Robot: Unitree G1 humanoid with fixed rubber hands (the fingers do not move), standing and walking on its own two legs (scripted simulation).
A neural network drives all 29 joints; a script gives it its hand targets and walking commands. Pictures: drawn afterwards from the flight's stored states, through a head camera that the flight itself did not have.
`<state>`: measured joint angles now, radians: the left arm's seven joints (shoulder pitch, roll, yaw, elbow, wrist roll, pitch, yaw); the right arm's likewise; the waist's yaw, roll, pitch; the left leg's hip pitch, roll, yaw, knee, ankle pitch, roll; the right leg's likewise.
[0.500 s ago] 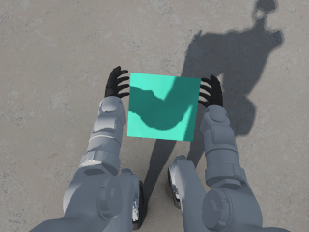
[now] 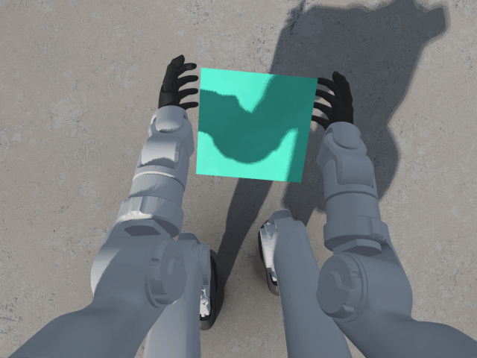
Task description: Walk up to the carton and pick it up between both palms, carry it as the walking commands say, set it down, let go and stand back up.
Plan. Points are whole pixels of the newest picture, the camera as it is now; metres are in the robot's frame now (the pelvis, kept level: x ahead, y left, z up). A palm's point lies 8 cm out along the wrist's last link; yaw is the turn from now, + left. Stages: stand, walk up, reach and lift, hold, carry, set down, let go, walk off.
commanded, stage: set down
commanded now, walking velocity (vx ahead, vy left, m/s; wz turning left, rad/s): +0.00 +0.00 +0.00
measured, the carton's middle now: (251, 121) +0.49 -0.09 -0.18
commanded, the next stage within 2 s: none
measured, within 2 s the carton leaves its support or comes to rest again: neither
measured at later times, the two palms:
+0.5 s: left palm (184, 110) +0.52 +0.03 -0.17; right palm (322, 127) +0.45 -0.22 -0.18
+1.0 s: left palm (192, 114) +0.55 +0.03 -0.26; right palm (312, 126) +0.48 -0.23 -0.26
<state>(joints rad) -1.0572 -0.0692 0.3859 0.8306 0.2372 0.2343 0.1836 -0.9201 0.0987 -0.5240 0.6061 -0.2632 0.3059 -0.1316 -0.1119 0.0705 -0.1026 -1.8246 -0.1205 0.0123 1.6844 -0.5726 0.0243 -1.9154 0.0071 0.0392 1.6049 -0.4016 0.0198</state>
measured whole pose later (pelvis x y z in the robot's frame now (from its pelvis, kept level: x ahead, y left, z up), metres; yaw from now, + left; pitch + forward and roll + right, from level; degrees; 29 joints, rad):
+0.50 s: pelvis -0.02 -0.01 -0.07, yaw +0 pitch +43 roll +1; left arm -1.26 0.02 0.36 0.89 0.22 0.26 0.16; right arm -1.09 0.05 -0.54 0.63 -0.23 0.33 -0.14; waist -0.12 0.07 0.00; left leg -2.06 -0.12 0.01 1.90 -0.59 0.01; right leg -2.15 0.01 0.02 1.80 -0.40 0.01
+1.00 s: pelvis -0.01 -0.01 -0.12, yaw +0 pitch +42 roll +1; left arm -1.42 0.12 0.28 0.94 0.15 0.26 0.15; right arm -1.27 -0.07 -0.48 0.73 -0.15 0.31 -0.12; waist -0.13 0.05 0.19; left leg -2.18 -0.12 0.02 2.08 -0.64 0.00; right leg -2.28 0.02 0.02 1.97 -0.43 0.01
